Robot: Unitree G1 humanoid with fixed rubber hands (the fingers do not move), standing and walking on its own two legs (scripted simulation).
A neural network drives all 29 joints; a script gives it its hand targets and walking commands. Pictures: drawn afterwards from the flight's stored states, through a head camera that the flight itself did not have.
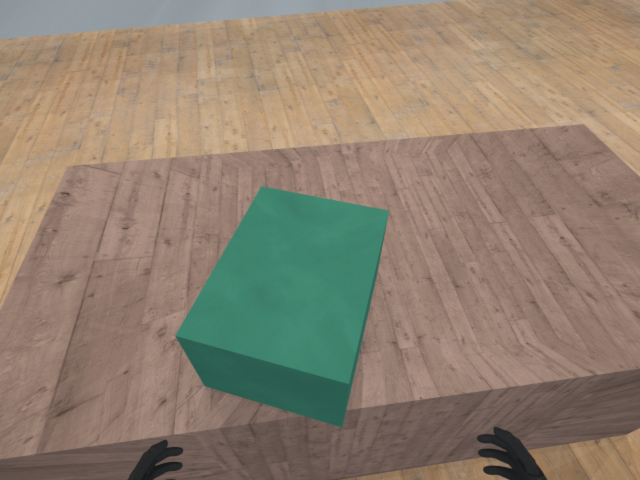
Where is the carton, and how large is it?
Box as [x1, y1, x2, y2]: [175, 186, 388, 426]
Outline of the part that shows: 261,186 175,335 204,385 342,426 376,276 388,210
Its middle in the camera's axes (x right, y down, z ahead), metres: -0.03 +0.10 +0.66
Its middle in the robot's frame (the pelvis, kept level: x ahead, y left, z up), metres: +0.43 +0.05 -0.09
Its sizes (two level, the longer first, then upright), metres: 0.314 0.237 0.178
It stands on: a pedestal, 0.58 m high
